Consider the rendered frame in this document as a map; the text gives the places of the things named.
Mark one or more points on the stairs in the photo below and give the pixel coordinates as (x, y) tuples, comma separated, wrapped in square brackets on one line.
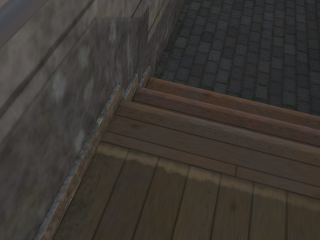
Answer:
[(270, 120)]

